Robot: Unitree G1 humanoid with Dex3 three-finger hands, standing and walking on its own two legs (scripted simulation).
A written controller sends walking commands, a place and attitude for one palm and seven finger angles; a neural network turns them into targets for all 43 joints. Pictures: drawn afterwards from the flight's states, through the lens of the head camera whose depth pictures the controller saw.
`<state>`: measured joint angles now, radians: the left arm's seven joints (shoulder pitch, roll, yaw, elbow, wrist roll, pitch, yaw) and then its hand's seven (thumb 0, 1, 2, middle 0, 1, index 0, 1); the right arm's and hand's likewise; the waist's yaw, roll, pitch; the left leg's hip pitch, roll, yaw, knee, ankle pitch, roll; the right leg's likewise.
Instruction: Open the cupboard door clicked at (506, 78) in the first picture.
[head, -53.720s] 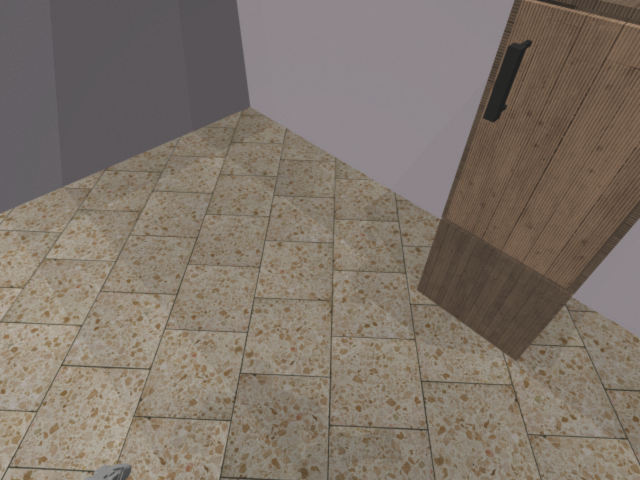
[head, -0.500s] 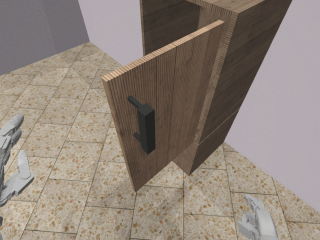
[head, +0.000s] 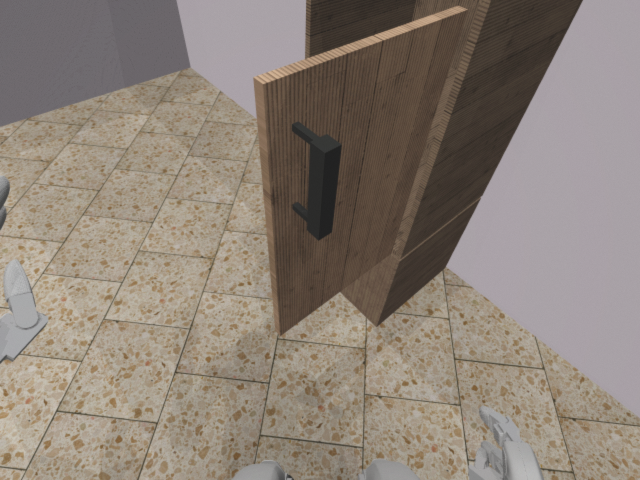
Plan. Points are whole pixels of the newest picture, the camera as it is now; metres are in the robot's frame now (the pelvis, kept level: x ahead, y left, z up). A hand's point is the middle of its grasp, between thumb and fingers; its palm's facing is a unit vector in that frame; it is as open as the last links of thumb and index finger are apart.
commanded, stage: step back with the hand held close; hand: left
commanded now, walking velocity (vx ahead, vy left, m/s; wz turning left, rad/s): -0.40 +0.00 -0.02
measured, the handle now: (310, 182) +0.46 +0.04 +0.12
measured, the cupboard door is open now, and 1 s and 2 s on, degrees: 90 90 90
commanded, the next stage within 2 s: stop stepping back and stand still in 0.20 s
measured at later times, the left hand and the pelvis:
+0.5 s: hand (46, 390) +0.16 +0.22 +0.18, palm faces +0.24 -0.83 -0.50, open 7.4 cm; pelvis -0.09 -0.01 +0.01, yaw -7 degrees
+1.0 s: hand out of the picture +0.09 +0.24 +0.18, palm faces +0.35 -0.82 -0.46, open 7.4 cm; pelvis -0.14 +0.00 +0.01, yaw -5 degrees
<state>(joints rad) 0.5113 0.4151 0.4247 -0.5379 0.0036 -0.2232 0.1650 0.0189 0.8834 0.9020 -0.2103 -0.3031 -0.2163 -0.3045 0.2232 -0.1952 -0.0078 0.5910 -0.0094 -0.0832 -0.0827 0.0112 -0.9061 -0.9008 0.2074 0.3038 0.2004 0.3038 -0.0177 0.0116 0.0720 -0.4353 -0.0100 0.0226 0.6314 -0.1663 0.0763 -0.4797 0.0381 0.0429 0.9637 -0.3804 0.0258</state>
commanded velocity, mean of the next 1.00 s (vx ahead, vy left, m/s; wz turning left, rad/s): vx -0.01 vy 0.02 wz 0.01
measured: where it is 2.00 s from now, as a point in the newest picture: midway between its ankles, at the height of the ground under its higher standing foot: outside the picture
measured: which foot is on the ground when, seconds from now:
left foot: down 0.00-0.22, up 0.24-0.36, down 0.38-0.66, up 0.68-0.90, down 0.92-1.00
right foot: up 0.00-0.20, down 0.22-0.40, up 0.42-0.62, down 0.64-1.00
